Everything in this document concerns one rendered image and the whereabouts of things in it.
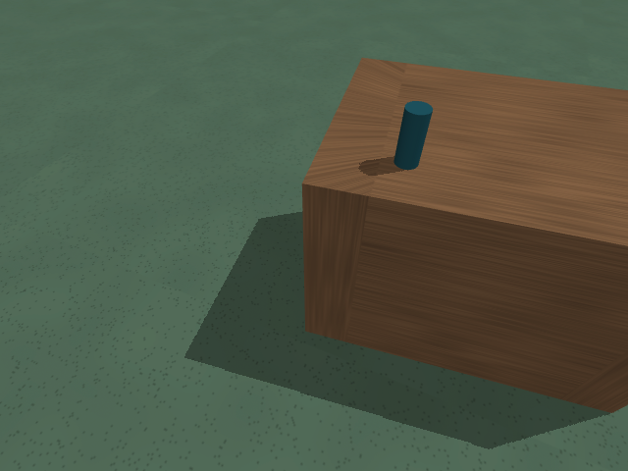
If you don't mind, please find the can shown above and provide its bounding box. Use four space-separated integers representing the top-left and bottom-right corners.
394 101 433 170

